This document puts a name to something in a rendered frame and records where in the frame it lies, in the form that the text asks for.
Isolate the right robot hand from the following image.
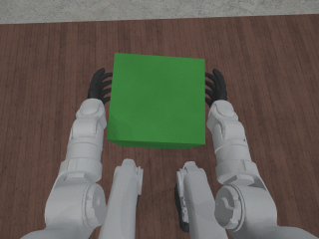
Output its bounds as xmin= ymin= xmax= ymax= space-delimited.
xmin=204 ymin=69 xmax=227 ymax=108

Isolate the robot right foot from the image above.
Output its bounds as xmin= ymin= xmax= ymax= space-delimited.
xmin=174 ymin=184 xmax=189 ymax=233

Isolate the right robot forearm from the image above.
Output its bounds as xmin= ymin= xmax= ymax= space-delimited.
xmin=206 ymin=100 xmax=277 ymax=213

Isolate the robot left thigh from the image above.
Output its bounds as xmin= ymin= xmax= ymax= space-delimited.
xmin=98 ymin=163 xmax=144 ymax=239

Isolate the left robot hand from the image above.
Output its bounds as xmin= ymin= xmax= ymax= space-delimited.
xmin=87 ymin=68 xmax=113 ymax=104

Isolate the left robot upper arm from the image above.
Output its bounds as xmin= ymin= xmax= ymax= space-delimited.
xmin=20 ymin=182 xmax=108 ymax=239

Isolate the right robot upper arm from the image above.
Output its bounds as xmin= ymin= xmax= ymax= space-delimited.
xmin=214 ymin=183 xmax=319 ymax=239

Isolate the carton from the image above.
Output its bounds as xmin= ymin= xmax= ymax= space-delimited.
xmin=107 ymin=53 xmax=205 ymax=149

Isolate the left robot forearm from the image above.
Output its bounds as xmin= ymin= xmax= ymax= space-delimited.
xmin=44 ymin=98 xmax=107 ymax=225

